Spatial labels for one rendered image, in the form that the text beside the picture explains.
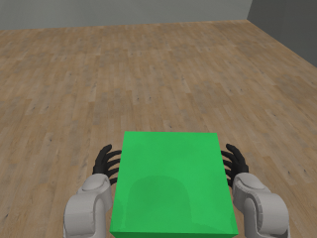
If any right robot hand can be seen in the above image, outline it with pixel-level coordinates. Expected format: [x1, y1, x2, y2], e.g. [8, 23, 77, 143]
[221, 144, 249, 189]

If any carton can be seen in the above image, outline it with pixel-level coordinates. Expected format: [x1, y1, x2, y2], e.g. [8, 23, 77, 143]
[109, 131, 239, 238]

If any left robot hand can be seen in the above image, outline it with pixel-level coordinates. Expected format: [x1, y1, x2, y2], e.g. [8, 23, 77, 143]
[92, 144, 122, 185]

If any robot right forearm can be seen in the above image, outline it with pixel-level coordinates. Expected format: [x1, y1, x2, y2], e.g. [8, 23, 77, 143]
[232, 173, 291, 238]

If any robot left forearm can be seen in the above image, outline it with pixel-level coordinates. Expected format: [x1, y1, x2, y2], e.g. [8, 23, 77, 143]
[62, 174, 113, 238]

